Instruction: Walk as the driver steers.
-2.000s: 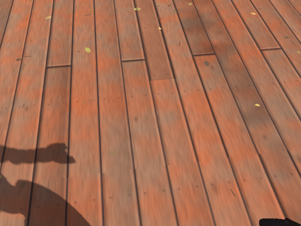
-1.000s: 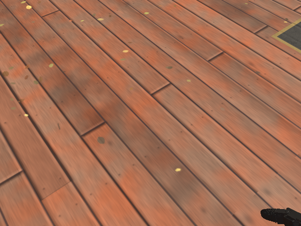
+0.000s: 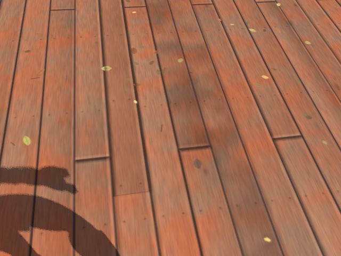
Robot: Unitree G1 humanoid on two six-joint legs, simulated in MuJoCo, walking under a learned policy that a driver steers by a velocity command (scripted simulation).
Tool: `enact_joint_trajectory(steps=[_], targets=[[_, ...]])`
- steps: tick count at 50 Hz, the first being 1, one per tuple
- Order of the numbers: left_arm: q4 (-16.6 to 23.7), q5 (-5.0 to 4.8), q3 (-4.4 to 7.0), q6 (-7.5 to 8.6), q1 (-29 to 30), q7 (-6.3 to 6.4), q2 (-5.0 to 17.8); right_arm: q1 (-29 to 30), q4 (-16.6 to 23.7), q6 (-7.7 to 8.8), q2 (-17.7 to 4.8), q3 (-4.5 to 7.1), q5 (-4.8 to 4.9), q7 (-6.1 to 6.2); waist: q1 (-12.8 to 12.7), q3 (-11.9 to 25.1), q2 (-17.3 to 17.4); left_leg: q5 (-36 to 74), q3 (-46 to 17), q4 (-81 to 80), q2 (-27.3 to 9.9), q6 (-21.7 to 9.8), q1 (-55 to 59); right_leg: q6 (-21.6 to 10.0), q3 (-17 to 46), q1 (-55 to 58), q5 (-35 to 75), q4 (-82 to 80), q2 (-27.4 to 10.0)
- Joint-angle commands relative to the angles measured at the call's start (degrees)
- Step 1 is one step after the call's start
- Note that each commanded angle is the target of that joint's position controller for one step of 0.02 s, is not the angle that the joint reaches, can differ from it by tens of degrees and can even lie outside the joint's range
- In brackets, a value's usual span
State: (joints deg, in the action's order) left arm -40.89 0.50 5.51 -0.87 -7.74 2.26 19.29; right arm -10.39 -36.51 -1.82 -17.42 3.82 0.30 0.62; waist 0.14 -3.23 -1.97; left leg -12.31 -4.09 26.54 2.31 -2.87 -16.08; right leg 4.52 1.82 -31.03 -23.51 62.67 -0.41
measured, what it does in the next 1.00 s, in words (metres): walks ahead, turning left: right foot, then left foot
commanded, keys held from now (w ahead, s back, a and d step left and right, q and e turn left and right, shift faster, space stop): q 0.34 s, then no key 0.16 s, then w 0.50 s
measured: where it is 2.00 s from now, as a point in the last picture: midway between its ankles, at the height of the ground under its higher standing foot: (122, 191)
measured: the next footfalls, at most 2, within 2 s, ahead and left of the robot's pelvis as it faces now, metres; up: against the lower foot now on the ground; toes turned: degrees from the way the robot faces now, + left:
right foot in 0.28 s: +0.08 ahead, -0.13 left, +0.00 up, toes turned +16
left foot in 0.66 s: -0.02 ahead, +0.11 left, +0.00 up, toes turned +16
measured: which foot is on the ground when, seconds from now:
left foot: down 0.00-0.28, up 0.30-0.64, down 0.66-1.00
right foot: up 0.00-0.26, down 0.28-0.66, up 0.68-1.00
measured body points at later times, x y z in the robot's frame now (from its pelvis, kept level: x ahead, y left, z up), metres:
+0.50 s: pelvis +0.00 -0.03 +0.00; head +0.04 -0.04 +0.45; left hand +0.07 +0.27 -0.09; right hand +0.22 -0.28 -0.11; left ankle -0.07 +0.10 -0.67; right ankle +0.04 -0.14 -0.74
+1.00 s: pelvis +0.10 +0.02 +0.00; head +0.12 +0.04 +0.45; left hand +0.23 +0.32 -0.09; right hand +0.18 -0.25 -0.12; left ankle -0.06 +0.10 -0.74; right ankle +0.30 -0.07 -0.71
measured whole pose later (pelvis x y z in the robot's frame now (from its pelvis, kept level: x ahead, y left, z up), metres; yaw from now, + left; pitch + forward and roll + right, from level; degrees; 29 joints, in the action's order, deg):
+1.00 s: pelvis +0.10 +0.02 +0.00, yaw +18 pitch +2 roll +0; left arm -40.4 -1.3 2.8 4.1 -5.1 -3.0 17.2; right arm -25.6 -44.7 3.0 -16.1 2.6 0.8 0.4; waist 5.0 -1.5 -2.1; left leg -18.0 -1.8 11.8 0.9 -1.2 4.7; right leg 0.9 -0.1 -34.3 -1.6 35.4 -3.4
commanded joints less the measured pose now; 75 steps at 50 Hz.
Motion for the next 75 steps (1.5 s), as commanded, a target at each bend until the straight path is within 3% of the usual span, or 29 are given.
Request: enact_joint_trajectory(steps=[1,10,13,14,15,16,17,20,25,27,30,32,33,34,35,37,40,45,51,53,55,56,57,58,59,61,62,66,75], targets=[[3.92,-0.29,0.79,0.95,0.62,0.06,3.54,1.67,4.02,0.69,-9.41,2.50,0.12,0.99,-0.24,8.51,9.24,21.71,-14.00,-6.34,-12.77,-10.23,9.74,0.75,2.11,-2.84,3.71,-4.53,0.29],[4.98,-1.07,0.61,2.40,2.23,-1.53,3.66,2.37,4.46,-0.31,-11.18,3.26,0.53,0.52,1.13,7.40,11.69,13.98,-24.85,-4.35,-11.49,-9.92,6.32,-0.46,3.67,7.91,2.01,-24.80,3.15],[3.87,-1.07,0.99,3.16,-1.74,-2.07,3.53,4.63,4.96,-0.80,-10.38,3.04,1.56,0.76,-1.73,8.23,11.10,14.17,-25.95,-0.84,-8.53,-6.79,5.05,-2.27,2.60,16.76,11.71,-40.11,3.00],[3.60,-0.56,1.59,3.17,-3.07,-1.86,5.55,3.39,5.00,-0.79,-8.77,2.61,1.52,0.98,-1.50,9.35,8.38,6.72,-23.86,2.47,-6.02,-3.93,0.83,-4.11,5.54,23.37,17.50,-43.00,-2.05],[4.56,0.47,2.18,2.71,-1.91,-1.40,9.56,0.26,5.02,-0.67,-5.48,1.76,0.80,0.86,1.27,10.02,-5.04,-10.88,-14.59,14.24,0.73,-0.17,-7.24,-9.55,17.04,28.78,26.23,-44.54,-13.94],[4.38,2.22,2.34,2.60,-1.79,-1.73,10.35,0.49,5.85,-0.19,-8.98,2.98,1.09,0.99,1.02,7.13,-14.11,-26.04,-6.49,26.22,5.79,2.94,-15.38,-19.07,27.62,25.04,33.79,-45.86,-21.98],[5.53,1.62,1.40,2.79,0.35,-1.63,7.28,-1.65,4.51,-0.04,-12.87,4.34,0.38,1.04,1.49,6.52,-8.60,-23.72,-6.70,36.42,1.78,5.03,-16.02,-20.85,24.90,23.49,32.90,-45.50,-22.74],[5.81,-0.41,0.05,2.48,3.55,-1.02,3.62,-2.61,1.79,-1.28,-9.52,4.06,0.50,1.36,1.45,4.10,-4.74,-15.16,-5.75,43.59,1.47,7.90,-17.55,-16.42,13.52,23.05,28.68,-43.78,-14.36],[4.33,-0.01,-0.04,1.48,0.39,-0.73,4.52,1.47,3.50,-0.99,-4.67,1.90,0.49,1.07,-1.29,6.56,-7.60,-14.16,-1.30,28.41,-0.47,9.26,-12.68,-17.65,8.17,27.69,33.56,-42.64,-12.71],[3.73,-0.59,0.19,1.12,-0.41,-1.08,5.58,2.07,3.72,-0.82,-2.94,0.74,0.33,0.52,-2.35,7.49,-8.67,-14.03,2.11,18.25,-1.95,8.29,-6.26,-17.19,7.60,25.20,17.98,-45.21,-12.15],[2.55,-1.74,0.40,0.77,-2.36,-1.72,7.79,-0.46,2.20,-0.02,-4.39,0.90,0.75,-0.28,-1.80,4.35,-9.17,-8.82,6.42,4.59,-0.37,5.39,2.54,-16.74,9.63,18.57,0.61,-47.53,-12.22],[1.66,-2.19,-0.41,1.22,-3.22,-2.07,6.10,-5.36,-0.35,0.85,-4.79,1.05,0.73,-0.46,1.04,3.21,-5.91,-3.40,6.66,-5.37,0.05,1.72,13.54,-13.85,8.16,11.52,-2.86,-44.94,-10.63],[1.94,-1.33,-1.69,2.01,-1.93,-2.48,2.47,-10.23,-1.49,1.28,-5.81,1.22,0.77,-0.17,3.19,5.26,-2.04,-4.55,-0.81,-6.32,-5.33,-0.17,22.31,-10.37,5.14,5.05,-3.03,-37.41,-8.01],[4.90,-0.06,-3.10,3.28,0.29,-2.94,-2.45,-14.40,-2.22,1.53,-12.24,2.71,-0.02,0.17,3.44,7.23,13.06,-13.35,-18.96,-9.02,-17.22,-6.36,26.86,-4.90,-5.43,-6.30,-5.24,-21.10,0.11],[7.15,-1.50,-1.82,4.19,6.47,-2.48,2.70,-15.70,-2.21,2.77,-13.93,3.31,-0.68,-0.48,7.13,1.73,13.96,-20.48,-31.58,-16.33,-23.83,-13.82,19.98,-4.25,-1.94,-13.20,-10.98,-11.46,-0.14],[5.40,-2.76,-0.41,4.82,3.19,-2.70,5.51,-11.08,-2.08,4.99,-8.03,1.39,-0.57,-0.34,3.73,-3.99,12.04,-24.70,-26.21,-18.32,-20.55,-12.26,18.19,-5.60,1.28,-17.57,-2.77,-4.15,-4.00],[4.19,-1.39,-0.46,5.78,2.74,-3.51,3.90,-9.94,-2.19,5.70,-6.00,0.52,-0.18,-0.05,2.88,-3.53,9.69,-9.29,-16.29,-19.80,-16.22,-9.13,18.70,-5.18,0.31,-17.18,9.41,-6.35,-5.29],[5.03,-1.44,-2.13,6.03,7.25,-4.60,0.13,-11.97,-3.37,5.69,-7.20,0.91,0.01,0.06,4.33,-2.35,8.56,4.53,-5.49,-20.03,-12.83,-8.21,14.00,-2.47,-2.57,-8.21,21.43,-21.35,-3.40],[7.03,-2.05,-2.27,6.38,10.99,-5.92,1.97,-14.83,-6.02,5.45,-9.52,1.73,1.08,-0.06,3.87,-4.52,8.31,8.47,-5.10,-18.53,-16.97,-7.36,15.50,-5.58,-2.12,-2.50,21.66,-31.20,-2.13],[6.51,-1.82,-1.60,6.46,7.70,-5.66,3.72,-14.21,-6.34,5.04,-10.54,2.05,0.94,0.03,1.39,-1.68,9.05,22.33,-4.12,-13.38,-17.13,-6.13,17.91,-7.58,-3.62,3.25,18.64,-32.29,-0.32],[2.63,-1.65,0.52,6.11,-6.99,-4.44,7.54,-14.37,-6.38,4.47,-9.21,1.39,0.37,0.37,-6.08,9.25,7.97,37.87,0.51,6.01,-12.52,-3.13,12.89,-10.94,-5.06,25.17,18.66,-32.41,1.28],[1.24,-0.74,1.37,5.82,-15.93,-3.82,11.72,-16.65,-4.62,4.58,-5.13,-0.05,-0.73,0.52,-8.00,18.60,-0.81,20.95,2.58,25.91,-7.99,-0.39,-2.42,-15.70,11.05,44.63,13.88,-31.96,-11.03],[0.13,-0.47,1.51,5.97,-18.44,-4.57,13.97,-22.12,-4.20,5.72,0.15,-1.55,0.40,0.39,-4.72,26.08,-16.69,-20.13,-1.59,42.27,1.92,2.24,-17.35,-22.73,39.65,54.41,-3.34,-43.01,-21.67],[0.35,-1.21,-0.05,6.14,-15.53,-4.45,8.19,-16.30,-4.38,6.53,-6.52,-0.05,1.86,-0.04,-6.27,18.86,-10.42,-19.56,-5.51,47.93,-1.36,1.90,-23.74,-20.36,39.84,49.34,-9.49,-47.68,-20.32],[0.55,-1.32,-0.63,6.02,-11.70,-4.13,6.56,-11.01,-3.03,7.04,-8.45,0.51,2.67,-0.45,-5.36,10.65,-6.77,-14.37,-2.97,47.46,-4.41,1.09,-26.24,-18.35,30.86,41.65,-5.55,-48.02,-18.82],[1.18,-0.21,-1.11,5.98,-6.47,-4.11,4.82,-7.63,-2.89,7.38,-7.00,0.40,1.02,-0.28,-2.18,4.59,-0.87,-6.09,-1.10,42.05,-8.66,1.02,-22.48,-17.35,20.29,29.00,8.15,-49.82,-14.38],[1.32,0.38,-1.42,6.21,-5.28,-4.06,3.84,-8.95,-3.42,6.94,-6.13,0.39,0.87,-0.45,-0.52,4.67,-2.33,-3.78,-1.46,40.88,-9.86,1.14,-19.25,-17.37,17.33,25.61,11.13,-51.40,-12.93],[-0.36,-0.61,-1.25,7.49,-5.33,-3.87,4.13,-7.63,-3.26,5.27,-3.68,-0.10,0.10,-0.16,0.93,1.75,-1.95,0.62,-0.01,34.58,-10.85,3.42,-19.92,-19.32,10.42,20.07,17.20,-56.32,-11.78],[-4.66,-1.68,-0.66,5.73,-13.72,-2.69,7.37,9.81,1.76,7.40,-1.62,-1.34,0.62,-2.28,-5.15,-2.11,-0.08,19.15,3.16,6.45,-7.41,3.60,-19.40,-16.63,2.88,26.89,23.18,-55.60,-11.27]])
